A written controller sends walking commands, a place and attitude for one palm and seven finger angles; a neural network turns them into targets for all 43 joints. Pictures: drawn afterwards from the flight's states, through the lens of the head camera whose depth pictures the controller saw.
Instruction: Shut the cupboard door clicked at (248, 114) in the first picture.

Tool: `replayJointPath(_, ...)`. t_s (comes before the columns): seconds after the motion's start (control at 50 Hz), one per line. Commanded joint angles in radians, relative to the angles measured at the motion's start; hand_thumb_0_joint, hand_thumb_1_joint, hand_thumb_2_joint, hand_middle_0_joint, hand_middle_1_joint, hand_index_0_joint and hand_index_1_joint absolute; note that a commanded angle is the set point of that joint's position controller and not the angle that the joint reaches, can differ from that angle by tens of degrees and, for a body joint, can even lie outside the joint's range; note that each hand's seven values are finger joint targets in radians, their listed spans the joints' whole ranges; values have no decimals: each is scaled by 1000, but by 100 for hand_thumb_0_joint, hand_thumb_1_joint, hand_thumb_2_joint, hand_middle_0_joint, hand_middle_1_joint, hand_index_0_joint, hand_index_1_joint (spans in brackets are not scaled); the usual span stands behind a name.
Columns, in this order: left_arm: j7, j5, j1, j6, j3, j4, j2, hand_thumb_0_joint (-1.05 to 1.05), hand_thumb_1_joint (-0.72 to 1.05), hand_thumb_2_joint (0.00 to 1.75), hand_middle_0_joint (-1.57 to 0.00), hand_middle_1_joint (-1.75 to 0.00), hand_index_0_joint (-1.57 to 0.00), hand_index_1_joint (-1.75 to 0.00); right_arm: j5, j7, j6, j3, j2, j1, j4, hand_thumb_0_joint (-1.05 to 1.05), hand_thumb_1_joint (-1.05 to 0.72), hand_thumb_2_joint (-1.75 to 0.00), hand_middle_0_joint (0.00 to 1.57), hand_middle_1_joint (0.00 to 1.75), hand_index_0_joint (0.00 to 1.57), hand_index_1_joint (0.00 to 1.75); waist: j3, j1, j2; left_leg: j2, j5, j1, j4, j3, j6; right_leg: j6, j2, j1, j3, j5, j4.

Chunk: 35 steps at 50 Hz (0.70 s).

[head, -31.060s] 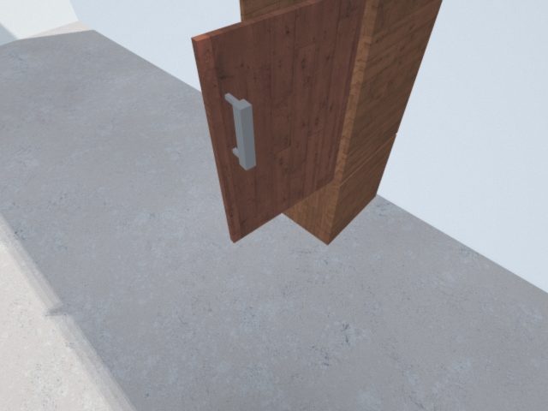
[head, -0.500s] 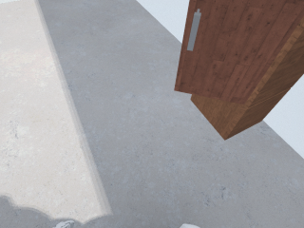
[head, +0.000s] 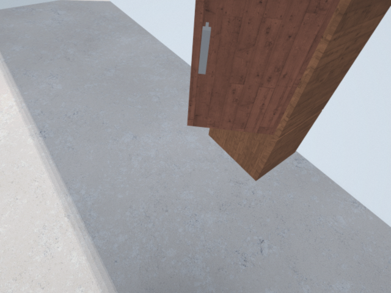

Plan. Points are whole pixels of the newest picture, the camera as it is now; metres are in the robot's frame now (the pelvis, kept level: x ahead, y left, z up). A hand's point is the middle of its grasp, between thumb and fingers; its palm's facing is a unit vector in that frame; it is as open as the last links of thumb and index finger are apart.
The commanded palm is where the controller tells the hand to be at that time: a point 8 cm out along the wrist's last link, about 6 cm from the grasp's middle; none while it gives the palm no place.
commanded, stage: take the last steps up to it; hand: left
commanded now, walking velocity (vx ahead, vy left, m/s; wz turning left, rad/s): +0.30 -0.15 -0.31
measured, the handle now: (204, 48) +0.83 +0.02 +0.07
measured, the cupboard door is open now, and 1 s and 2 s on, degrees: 48 48 48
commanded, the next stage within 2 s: come to a stop and stand still in 1.10 s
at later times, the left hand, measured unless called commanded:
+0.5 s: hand (151, 277) +0.18 +0.10 -0.15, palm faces -0.14 -0.97 -0.22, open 7.4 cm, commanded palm none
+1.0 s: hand (174, 245) +0.26 +0.06 -0.17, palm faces -0.08 -0.99 -0.15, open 7.4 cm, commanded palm none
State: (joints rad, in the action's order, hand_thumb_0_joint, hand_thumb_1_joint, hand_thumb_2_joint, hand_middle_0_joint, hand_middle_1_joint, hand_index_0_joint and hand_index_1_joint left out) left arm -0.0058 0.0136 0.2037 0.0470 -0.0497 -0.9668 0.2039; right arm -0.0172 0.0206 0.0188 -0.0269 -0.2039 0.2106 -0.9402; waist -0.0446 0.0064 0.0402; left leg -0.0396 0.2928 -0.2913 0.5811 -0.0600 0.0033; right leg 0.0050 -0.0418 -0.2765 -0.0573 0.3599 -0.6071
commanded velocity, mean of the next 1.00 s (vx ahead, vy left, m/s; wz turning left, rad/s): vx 0.28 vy -0.09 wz -0.07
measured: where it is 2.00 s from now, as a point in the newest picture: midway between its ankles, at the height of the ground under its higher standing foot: (219, 271)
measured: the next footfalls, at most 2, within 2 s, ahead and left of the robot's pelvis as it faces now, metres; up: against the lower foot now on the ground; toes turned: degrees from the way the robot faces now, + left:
right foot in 0.42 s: +0.09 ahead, -0.19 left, +0.00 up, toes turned -11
left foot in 0.80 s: +0.31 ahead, -0.01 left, +0.00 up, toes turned +3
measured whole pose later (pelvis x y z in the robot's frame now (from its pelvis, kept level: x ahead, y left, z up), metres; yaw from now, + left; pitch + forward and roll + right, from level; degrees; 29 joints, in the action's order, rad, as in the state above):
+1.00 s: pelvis +0.23 -0.11 +0.01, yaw -6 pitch +0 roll +0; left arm 0.02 0.03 0.26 -0.01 -0.05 -1.09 0.16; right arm -0.03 0.02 -0.05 -0.04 -0.16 0.26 -1.01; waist -0.07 0.01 0.02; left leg -0.04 0.22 -0.25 0.47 -0.15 -0.04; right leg 0.03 0.05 -0.43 0.04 0.36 -1.05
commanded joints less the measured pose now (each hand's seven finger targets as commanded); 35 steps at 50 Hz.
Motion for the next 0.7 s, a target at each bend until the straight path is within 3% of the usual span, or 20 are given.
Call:
replayJointPath(0.0, 2, 5, -7, -1, -33, 70, 93, 0, 90, 90, -20, -30, -20, -30, -21, 31, -22, -30, -201, 87, 40, 0, -90, -90, 20, 30, 20, 30, 41, 14, -305, -338, -310, 93, -322, 341, -153, -15, 34, -160, -12, 189, -364)
replayJointPath(0.04, 22, 15, -25, 0, -41, 67, 107, 0, 90, 90, -20, -30, -20, -30, -25, 30, -22, -30, -187, 92, 46, 0, -90, -90, 20, 30, 20, 30, 12, 21, -237, -320, -104, 103, -351, 308, -147, -15, 44, -232, 10, 142, -468)
replayJointPath(0.06, 31, 16, -20, -2, -40, 61, 101, 0, 90, 90, -20, -30, -20, -30, -25, 28, -26, -32, -188, 87, 46, 0, -90, -90, 20, 30, 20, 30, 18, 16, -197, -306, -41, 146, -356, 275, -141, -18, 51, -266, 18, 108, -467)
replayJointPath(0.1, 44, 16, -41, -7, -36, 64, 88, 0, 90, 90, -20, -30, -20, -30, -24, 26, -33, -43, -193, 114, 34, 0, -90, -90, 20, 30, 20, 30, 14, 32, -177, -297, 48, 178, -375, 231, -131, -21, 67, -293, 43, 57, -435)
replayJointPath(0.16, 57, 17, -87, -13, -30, 74, 73, 0, 90, 90, -20, -30, -20, -30, -22, 24, -44, -53, -193, 181, 1, 0, -90, -90, 20, 30, 20, 30, 17, 60, -159, -308, 52, 230, -388, 205, -131, -26, 84, -314, 60, 19, -352)
replayJointPath(0.26, 68, 18, -128, -19, -24, 80, 60, 0, 90, 90, -20, -30, -20, -30, -26, 16, -48, -67, -202, 205, -29, 0, -90, -90, 20, 30, 20, 30, 4, 71, -198, -313, 74, 207, -387, 141, -127, -25, 91, -236, 99, 5, -148)
replayJointPath(0.32, 70, 16, -89, -28, -25, 60, 66, 0, 90, 90, -20, -30, -20, -30, -25, 8, -46, -72, -213, 166, -37, 0, -90, -90, 20, 30, 20, 30, 11, 43, -224, -301, 66, 127, -336, 101, -114, -15, 69, -78, 133, -6, 0)
replayJointPath(0.36, 65, 17, 26, -38, -32, 9, 86, 0, 90, 90, -20, -30, -20, -30, -21, 3, -43, -68, -200, 146, -47, 0, -90, -90, 20, 30, 20, 30, 42, -15, -155, -241, 76, 29, -214, 34, -68, -6, 27, 137, 173, -119, 158)
replayJointPath(0.38, 56, 17, 117, -48, -44, -25, 126, 0, 90, 90, -20, -30, -20, -30, -14, -3, -45, -62, -171, 130, -45, 0, -90, -90, 20, 30, 20, 30, 57, -63, -56, -182, 111, -94, -86, -35, -33, 19, 71, 296, 108, -86, 227)
replayJointPath(0.4, 39, 23, 215, -63, -62, -59, 220, 0, 90, 90, -20, -30, -20, -30, -2, -10, -48, -40, -93, 112, -21, 0, -90, -90, 20, 30, 20, 30, 80, -105, 199, -55, 244, -318, 162, -142, 13, 108, 279, 452, -194, 126, 336)
replayJointPath(0.42, 22, 11, 260, -61, -68, -77, 258, 0, 90, 90, -20, -30, -20, -30, -4, -13, -44, -30, -83, 27, 20, 0, -90, -90, 20, 30, 20, 30, 36, -135, 268, -30, 369, -403, 368, -79, 8, 190, 411, 382, -378, 202, 451)
replayJointPath(0.44, 15, 7, 214, -57, -60, -65, 243, 0, 90, 90, -20, -30, -20, -30, -6, -14, -41, -40, -100, 7, 24, 0, -90, -90, 20, 30, 20, 30, -23, -107, 151, -51, 302, -433, 472, -7, -2, 216, 414, 292, -348, 256, 481)
replayJointPath(0.46, 10, 9, 151, -67, -52, -58, 205, 0, 90, 90, -20, -30, -20, -30, -9, -13, -40, -44, -98, 37, -2, 0, -90, -90, 20, 30, 20, 30, -39, -68, 208, -76, 218, -428, 514, 15, -3, 210, 373, 242, -329, 253, 481)
replayJointPath(0.48, 6, 8, 114, -71, -43, -56, 167, 0, 90, 90, -20, -30, -20, -30, -12, -13, -40, -46, -105, 49, -19, 0, -90, -90, 20, 30, 20, 30, -57, -48, 193, -87, 179, -415, 536, 20, 1, 212, 364, 208, -291, 199, 476)
replayJointPath(0.52, -2, 8, 67, -86, -24, -55, 105, 0, 90, 90, -20, -30, -20, -30, -17, -23, -37, -44, -78, 72, -42, 0, -90, -90, 20, 30, 20, 30, -54, -1, 84, -104, 101, -334, 490, 22, 11, 200, 317, 153, -119, -14, 447)
replayJointPath(0.54, -2, 9, 61, -95, -18, -56, 98, 0, 90, 90, -20, -30, -20, -30, -18, -25, -36, -38, -59, 92, -47, 0, -90, -90, 20, 30, 20, 30, -39, 16, 45, -92, 70, -312, 456, 6, 18, 194, 293, 152, -63, -133, 433)
replayJointPath(0.58, -3, 7, 75, -107, -10, -72, 88, 0, 90, 90, -20, -30, -20, -30, -17, -28, -34, -33, -41, 85, -45, 0, -90, -90, 20, 30, 20, 30, -44, 25, 34, -83, 14, -286, 386, -10, 26, 198, 280, 143, -18, -244, 434)
replayJointPath(0.64, -6, 10, 81, -113, -12, -93, 96, 0, 90, 90, -20, -30, -20, -30, -12, -32, -41, -29, -31, 43, -22, 0, -90, -90, 20, 30, 20, 30, -51, 23, 32, -84, -14, -244, 216, -14, 21, 206, 291, 157, -11, -280, 425)
replayJointPath(0.68, -6, 9, 89, -112, -13, -110, 105, 0, 90, 90, -20, -30, -20, -30, -10, -32, -49, -27, -30, 31, -16, 0, -90, -90, 20, 30, 20, 30, -43, 21, 30, -60, -27, -200, 132, -33, 10, 200, 286, 191, -11, -312, 400)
